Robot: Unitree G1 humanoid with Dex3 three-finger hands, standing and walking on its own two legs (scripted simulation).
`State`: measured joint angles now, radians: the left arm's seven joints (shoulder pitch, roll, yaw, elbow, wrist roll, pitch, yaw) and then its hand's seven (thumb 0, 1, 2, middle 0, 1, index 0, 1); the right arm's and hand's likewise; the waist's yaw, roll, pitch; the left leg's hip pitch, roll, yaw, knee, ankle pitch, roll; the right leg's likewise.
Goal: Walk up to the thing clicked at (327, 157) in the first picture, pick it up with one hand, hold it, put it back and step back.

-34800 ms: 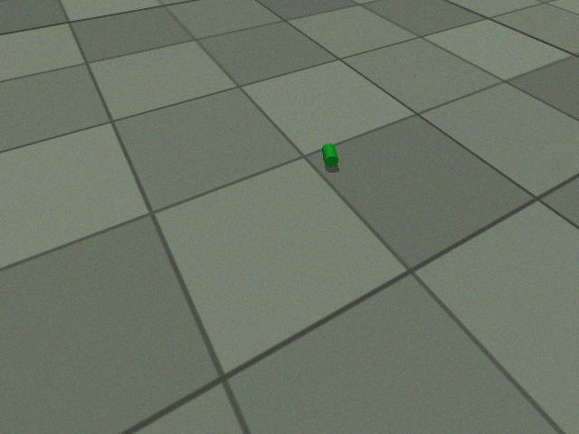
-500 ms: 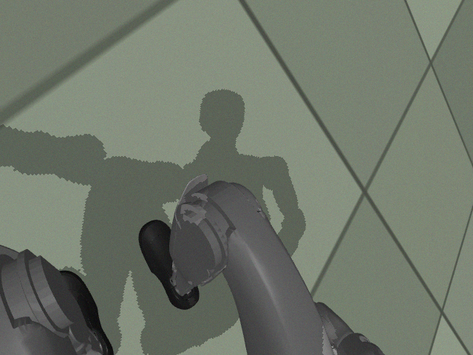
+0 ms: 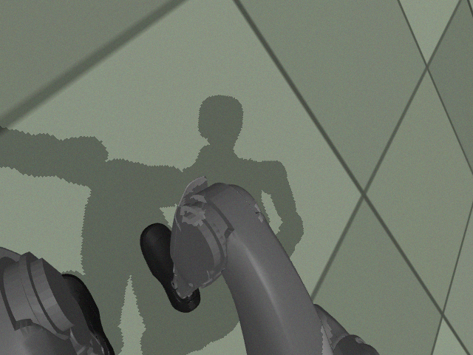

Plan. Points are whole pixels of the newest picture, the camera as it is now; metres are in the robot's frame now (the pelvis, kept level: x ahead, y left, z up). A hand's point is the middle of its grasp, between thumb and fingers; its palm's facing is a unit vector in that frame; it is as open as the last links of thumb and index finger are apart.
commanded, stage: close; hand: left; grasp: from above
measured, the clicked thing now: out of the picture +0.48 +0.36 -0.28
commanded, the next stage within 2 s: settle in 1.32 s
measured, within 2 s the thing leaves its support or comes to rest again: leaves its support in 1.70 s
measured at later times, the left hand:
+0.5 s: hand out of the picture +0.47 +0.36 -0.26, palm faces -0.45 -0.15 -0.88, open 10.9 cm
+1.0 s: hand out of the picture +0.47 +0.36 -0.26, palm faces -0.46 -0.16 -0.88, open 9.8 cm
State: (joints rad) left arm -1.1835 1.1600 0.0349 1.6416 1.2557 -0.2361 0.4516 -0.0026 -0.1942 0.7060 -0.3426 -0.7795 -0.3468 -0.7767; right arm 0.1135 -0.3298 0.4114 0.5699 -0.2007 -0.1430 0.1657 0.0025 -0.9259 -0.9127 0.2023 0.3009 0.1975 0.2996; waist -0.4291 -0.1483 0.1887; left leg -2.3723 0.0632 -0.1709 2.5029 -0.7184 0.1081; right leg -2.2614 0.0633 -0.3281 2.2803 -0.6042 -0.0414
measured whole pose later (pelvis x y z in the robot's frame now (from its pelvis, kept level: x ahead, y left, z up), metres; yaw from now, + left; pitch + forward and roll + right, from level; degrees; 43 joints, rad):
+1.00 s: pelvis +0.00 +0.00 +0.00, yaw +0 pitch +30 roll -17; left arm -1.16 1.16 0.02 1.63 1.26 -0.26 0.45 0.00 0.15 0.36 -0.61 -0.49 -0.65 -0.47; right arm 0.10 -0.34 0.41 0.57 -0.21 -0.15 0.16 0.00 -0.91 -0.90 0.20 0.30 0.20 0.30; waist -0.41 -0.16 0.20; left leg -2.36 0.06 -0.18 2.51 -0.73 0.10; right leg -2.24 0.07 -0.34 2.28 -0.61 -0.04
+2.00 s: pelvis +0.00 +0.00 +0.01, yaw +2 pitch +33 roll -16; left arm -1.05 1.04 0.07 1.37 1.21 -0.20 0.28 0.01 0.14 0.15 -0.82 -0.24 -0.87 -0.22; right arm 0.17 -0.34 0.27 0.57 -0.17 -0.07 0.18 0.00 -0.93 -0.91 0.20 0.30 0.20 0.30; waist -0.34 -0.06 0.09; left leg -2.35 0.04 -0.14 2.45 -0.71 0.10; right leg -2.24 0.05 -0.30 2.25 -0.62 -0.04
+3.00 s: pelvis -0.01 +0.00 +0.11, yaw +10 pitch +36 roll -9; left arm -0.80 0.75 -0.01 1.00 1.07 -0.19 0.04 -0.01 0.11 0.25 -0.79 -0.31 -0.82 -0.30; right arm 0.21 -0.29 0.07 0.59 -0.03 0.09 0.07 0.01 -0.92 -0.91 0.20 0.30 0.20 0.30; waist -0.19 0.04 -0.14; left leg -2.10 0.00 -0.02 2.10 -0.64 0.10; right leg -2.04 0.03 -0.15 2.00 -0.61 -0.03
